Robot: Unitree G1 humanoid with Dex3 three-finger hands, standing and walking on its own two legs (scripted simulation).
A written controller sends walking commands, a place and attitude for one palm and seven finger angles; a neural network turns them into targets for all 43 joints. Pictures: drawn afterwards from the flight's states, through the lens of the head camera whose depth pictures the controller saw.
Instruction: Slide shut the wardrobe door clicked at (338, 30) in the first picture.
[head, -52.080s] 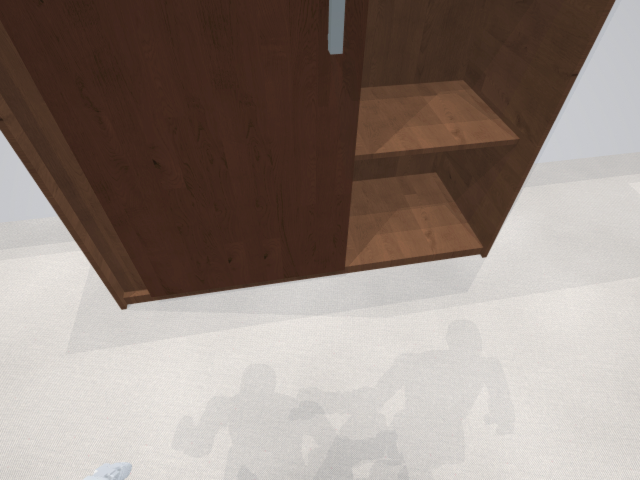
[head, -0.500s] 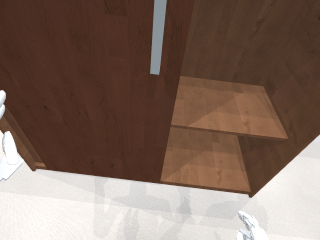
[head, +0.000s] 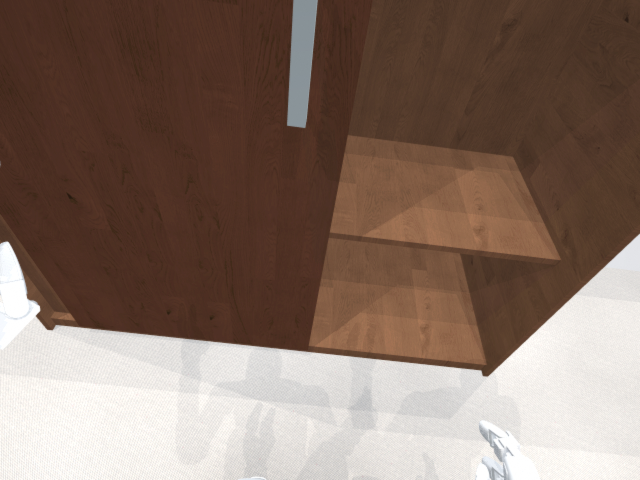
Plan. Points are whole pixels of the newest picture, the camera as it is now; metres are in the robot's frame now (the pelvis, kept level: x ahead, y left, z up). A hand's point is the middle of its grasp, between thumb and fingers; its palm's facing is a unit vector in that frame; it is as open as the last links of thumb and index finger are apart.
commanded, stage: step back with the hand held close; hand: left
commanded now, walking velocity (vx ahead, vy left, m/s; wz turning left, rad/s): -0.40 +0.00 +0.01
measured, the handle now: (304, 42) +0.59 +0.09 +0.27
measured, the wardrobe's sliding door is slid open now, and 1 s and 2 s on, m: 0.60 0.60 0.60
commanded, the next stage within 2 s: stop stepping back and stand still in 0.88 s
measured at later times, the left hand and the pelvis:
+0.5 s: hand (50, 319) +0.19 +0.24 +0.19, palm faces +0.37 -0.85 -0.39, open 7.4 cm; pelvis -0.02 -0.01 +0.02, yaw +0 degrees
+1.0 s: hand out of the picture +0.10 +0.28 +0.20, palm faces +0.38 -0.84 -0.39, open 7.4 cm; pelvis -0.10 +0.02 +0.03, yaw -1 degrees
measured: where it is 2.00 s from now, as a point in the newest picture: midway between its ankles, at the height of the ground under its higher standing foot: outside the picture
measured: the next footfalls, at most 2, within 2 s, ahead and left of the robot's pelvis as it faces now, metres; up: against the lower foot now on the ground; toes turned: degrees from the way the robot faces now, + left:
right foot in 1.10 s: -0.20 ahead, -0.13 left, +0.00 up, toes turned +0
left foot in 1.40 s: -0.06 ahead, +0.10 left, +0.00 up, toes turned -4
